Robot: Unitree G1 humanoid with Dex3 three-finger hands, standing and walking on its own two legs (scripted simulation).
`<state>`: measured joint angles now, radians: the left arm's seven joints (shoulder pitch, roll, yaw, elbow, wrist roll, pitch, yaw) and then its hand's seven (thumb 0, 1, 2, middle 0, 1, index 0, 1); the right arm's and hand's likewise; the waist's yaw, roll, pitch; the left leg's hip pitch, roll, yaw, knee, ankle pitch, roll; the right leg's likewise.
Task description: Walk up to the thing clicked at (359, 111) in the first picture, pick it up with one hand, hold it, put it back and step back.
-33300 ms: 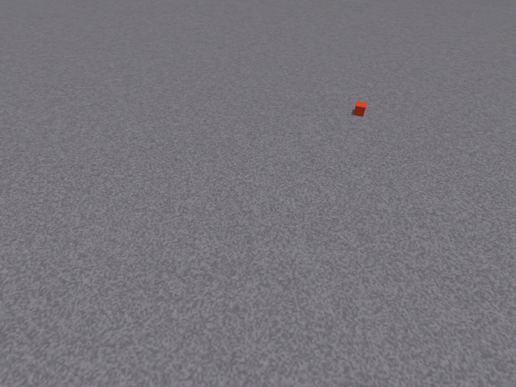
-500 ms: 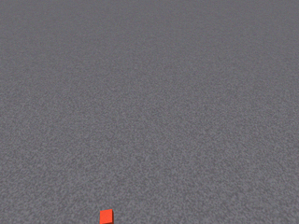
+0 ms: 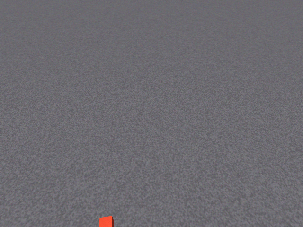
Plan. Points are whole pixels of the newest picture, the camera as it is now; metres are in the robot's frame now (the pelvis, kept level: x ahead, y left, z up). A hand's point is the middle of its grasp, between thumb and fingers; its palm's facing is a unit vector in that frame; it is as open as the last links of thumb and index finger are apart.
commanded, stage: stand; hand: left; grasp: from above
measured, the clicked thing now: (106, 225) +0.35 +0.26 -0.75
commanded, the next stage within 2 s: step back in 0.56 s
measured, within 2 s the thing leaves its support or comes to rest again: neither
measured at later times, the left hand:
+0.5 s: hand out of the picture +0.06 +0.24 -0.16, palm faces -0.01 -0.94 -0.33, open 7.4 cm
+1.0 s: hand out of the picture +0.08 +0.30 -0.18, palm faces -0.03 -0.93 -0.38, open 7.4 cm
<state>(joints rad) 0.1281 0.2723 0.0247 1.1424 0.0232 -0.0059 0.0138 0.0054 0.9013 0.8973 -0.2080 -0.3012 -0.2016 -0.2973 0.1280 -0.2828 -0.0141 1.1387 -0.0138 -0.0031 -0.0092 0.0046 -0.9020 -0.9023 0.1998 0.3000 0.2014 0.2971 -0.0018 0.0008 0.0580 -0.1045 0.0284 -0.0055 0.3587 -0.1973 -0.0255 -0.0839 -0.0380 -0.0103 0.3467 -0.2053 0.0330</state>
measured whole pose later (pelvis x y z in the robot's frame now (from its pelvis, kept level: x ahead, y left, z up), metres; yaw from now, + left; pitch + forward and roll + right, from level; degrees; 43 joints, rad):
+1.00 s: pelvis -0.07 +0.03 -0.02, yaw -1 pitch -2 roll -1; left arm 0.02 0.42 0.07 0.91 0.01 0.06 0.02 0.01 0.90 0.90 -0.21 -0.30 -0.20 -0.30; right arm 0.13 -0.36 -0.05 0.95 -0.02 0.03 0.01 0.00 -0.90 -0.90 0.20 0.30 0.20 0.30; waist -0.02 -0.04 0.18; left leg -0.37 0.01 0.00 0.64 -0.24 0.03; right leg -0.47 0.11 0.15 1.15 -0.52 -0.03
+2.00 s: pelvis -0.35 +0.00 -0.03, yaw -5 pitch -3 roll -1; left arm 0.20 0.36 0.08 0.86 0.04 0.04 -0.01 0.01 0.90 0.90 -0.21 -0.30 -0.20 -0.30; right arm 0.09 -0.40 -0.05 0.83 -0.01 0.06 -0.01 0.00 -0.90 -0.90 0.20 0.30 0.20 0.30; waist 0.02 0.04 0.16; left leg -0.49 0.00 -0.08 0.85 -0.41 0.00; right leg -0.25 0.03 0.04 0.67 -0.37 -0.01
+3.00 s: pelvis -0.65 +0.00 -0.02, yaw +2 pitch -3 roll +1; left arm 0.23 0.40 0.07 0.94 0.03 0.03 -0.02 0.01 0.90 0.90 -0.21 -0.30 -0.20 -0.30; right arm 0.25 -0.36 -0.05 0.99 -0.04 0.01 0.02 0.01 -0.90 -0.90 0.20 0.30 0.20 0.30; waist 0.02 -0.03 0.06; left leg -0.21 -0.04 -0.02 0.57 -0.33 0.04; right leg -0.35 -0.03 0.01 0.78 -0.45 -0.01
